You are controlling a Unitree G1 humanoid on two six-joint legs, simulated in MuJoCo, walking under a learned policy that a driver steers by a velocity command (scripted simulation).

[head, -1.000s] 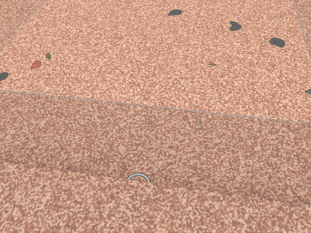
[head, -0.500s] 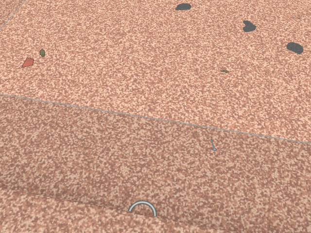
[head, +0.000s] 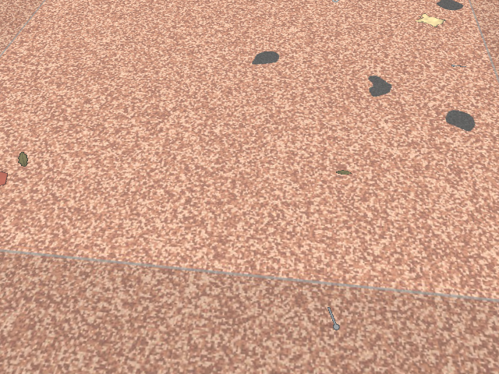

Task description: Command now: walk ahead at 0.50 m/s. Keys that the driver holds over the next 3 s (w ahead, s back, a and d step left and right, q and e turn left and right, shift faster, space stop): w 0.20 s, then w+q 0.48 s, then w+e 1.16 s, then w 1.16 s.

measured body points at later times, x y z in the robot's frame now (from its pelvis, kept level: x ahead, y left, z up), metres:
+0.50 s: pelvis +0.28 +0.03 -0.03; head +0.30 +0.04 +0.41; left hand +0.22 +0.29 -0.18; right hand +0.53 -0.17 -0.12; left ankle +0.45 +0.15 -0.75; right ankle +0.10 -0.11 -0.72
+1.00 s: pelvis +0.58 +0.08 -0.11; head +0.60 +0.08 +0.34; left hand +0.72 +0.35 -0.20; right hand +0.66 -0.18 -0.24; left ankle +0.44 +0.15 -0.84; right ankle +0.77 -0.02 -0.81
